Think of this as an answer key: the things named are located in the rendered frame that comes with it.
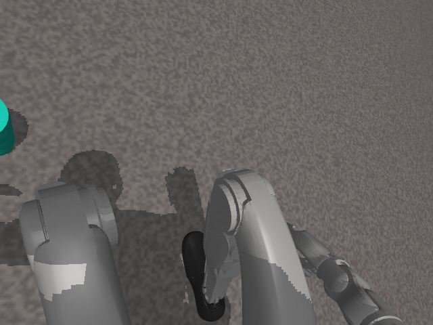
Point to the right robot foot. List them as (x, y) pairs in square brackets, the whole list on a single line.
[(194, 262)]

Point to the right robot hand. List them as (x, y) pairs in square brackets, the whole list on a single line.
[(314, 251)]

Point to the right robot arm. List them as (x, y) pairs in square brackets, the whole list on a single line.
[(359, 304)]

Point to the cup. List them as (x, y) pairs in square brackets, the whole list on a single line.
[(7, 138)]

